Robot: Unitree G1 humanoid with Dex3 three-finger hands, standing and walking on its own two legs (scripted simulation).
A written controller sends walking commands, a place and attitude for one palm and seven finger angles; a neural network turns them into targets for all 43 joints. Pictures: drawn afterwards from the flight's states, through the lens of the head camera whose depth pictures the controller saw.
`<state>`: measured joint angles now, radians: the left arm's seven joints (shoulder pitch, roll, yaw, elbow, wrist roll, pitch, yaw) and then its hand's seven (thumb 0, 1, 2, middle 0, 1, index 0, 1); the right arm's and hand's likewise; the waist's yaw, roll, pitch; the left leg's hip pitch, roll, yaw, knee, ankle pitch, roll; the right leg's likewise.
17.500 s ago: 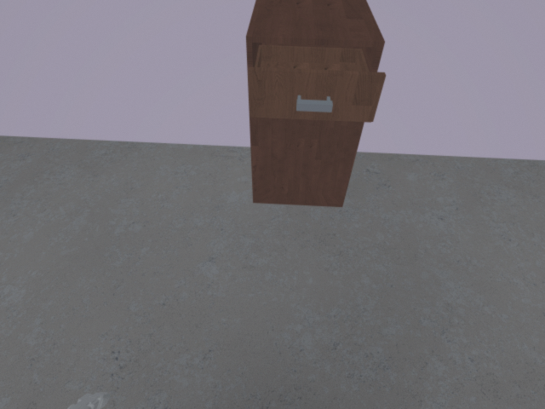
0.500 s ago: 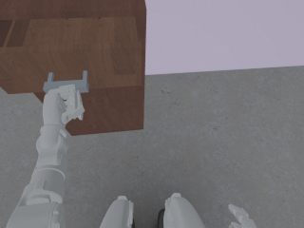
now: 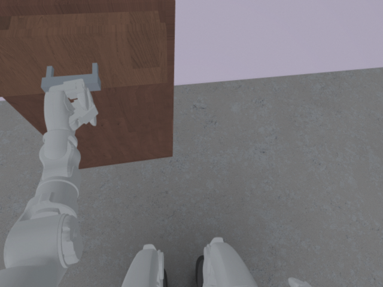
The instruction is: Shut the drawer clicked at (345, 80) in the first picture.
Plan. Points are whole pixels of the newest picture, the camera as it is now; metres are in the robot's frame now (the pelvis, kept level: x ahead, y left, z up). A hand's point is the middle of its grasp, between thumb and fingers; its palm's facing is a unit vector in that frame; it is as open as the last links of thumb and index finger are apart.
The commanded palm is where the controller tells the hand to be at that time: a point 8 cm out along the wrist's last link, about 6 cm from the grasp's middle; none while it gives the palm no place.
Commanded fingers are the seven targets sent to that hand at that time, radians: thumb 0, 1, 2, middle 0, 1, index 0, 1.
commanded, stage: push the drawer shut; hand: left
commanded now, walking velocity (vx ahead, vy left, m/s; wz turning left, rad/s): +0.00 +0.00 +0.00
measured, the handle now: (72, 76) +0.54 +0.24 +0.04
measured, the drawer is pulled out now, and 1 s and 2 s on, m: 0.05 0.00 0.00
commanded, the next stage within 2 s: pull the fist back off the drawer in 0.82 s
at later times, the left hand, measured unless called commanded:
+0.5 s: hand (92, 87) +0.52 +0.20 +0.04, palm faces +0.14 -0.99 -0.02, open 3.2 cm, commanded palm +0.51 +0.23 +0.04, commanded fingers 0.00 0.90 0.90 -1.40 -1.60 -1.40 -1.60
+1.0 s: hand (87, 84) +0.53 +0.21 +0.04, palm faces +0.13 -0.99 -0.04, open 3.2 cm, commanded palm +0.55 +0.23 +0.04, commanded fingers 0.00 0.90 0.90 -1.40 -1.60 -1.40 -1.60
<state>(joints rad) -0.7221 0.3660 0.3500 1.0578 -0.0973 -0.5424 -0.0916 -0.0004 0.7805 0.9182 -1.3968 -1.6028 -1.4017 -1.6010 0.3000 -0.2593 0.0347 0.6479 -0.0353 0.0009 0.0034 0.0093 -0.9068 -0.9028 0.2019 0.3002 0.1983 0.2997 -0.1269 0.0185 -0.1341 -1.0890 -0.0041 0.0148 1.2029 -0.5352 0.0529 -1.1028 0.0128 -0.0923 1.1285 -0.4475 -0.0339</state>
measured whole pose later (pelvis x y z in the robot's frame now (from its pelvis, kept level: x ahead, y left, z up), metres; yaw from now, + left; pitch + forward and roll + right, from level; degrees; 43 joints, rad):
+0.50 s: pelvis +0.00 +0.00 +0.00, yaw -1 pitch +27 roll -4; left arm -0.89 0.48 0.42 1.20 -0.05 -0.52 -0.10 0.03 0.78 0.92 -1.40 -1.60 -1.40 -1.60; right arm 0.33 -0.27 0.05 0.64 -0.05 0.06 0.02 0.01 -0.91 -0.90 0.20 0.30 0.20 0.30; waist -0.18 0.03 -0.12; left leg -1.15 0.01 0.00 1.22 -0.54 0.05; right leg -1.15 0.03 -0.11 1.13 -0.44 -0.04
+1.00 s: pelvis -0.02 -0.01 -0.02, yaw +0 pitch +28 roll -5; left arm -1.06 0.62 0.39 1.32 -0.02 -0.47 -0.12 0.03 0.63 0.97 -1.40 -1.60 -1.40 -1.60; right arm 0.34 -0.28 0.09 0.66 -0.05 0.01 0.00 0.01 -0.91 -0.90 0.20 0.30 0.20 0.30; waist -0.23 0.03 -0.12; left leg -1.27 0.01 -0.04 1.28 -0.51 0.04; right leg -1.25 0.02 -0.15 1.16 -0.41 -0.05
